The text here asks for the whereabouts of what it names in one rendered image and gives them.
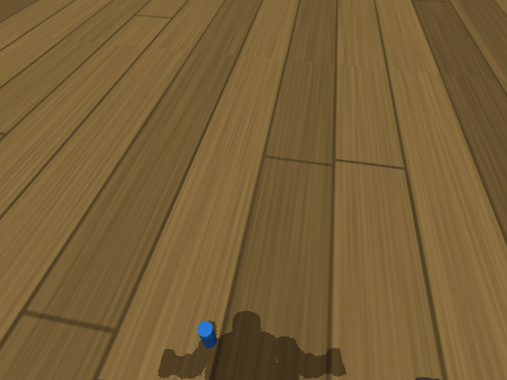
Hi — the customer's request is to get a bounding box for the can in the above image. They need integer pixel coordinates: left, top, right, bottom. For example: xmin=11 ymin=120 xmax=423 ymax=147
xmin=197 ymin=321 xmax=217 ymax=348

